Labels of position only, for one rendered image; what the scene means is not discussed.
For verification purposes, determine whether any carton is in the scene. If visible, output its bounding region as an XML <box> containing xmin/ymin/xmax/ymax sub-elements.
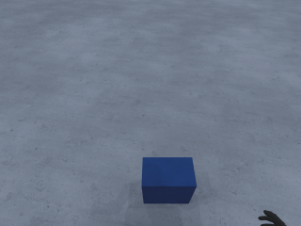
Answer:
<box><xmin>141</xmin><ymin>157</ymin><xmax>197</xmax><ymax>204</ymax></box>

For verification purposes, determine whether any right robot hand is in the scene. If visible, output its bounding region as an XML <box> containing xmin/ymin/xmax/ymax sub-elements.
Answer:
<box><xmin>258</xmin><ymin>210</ymin><xmax>286</xmax><ymax>226</ymax></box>

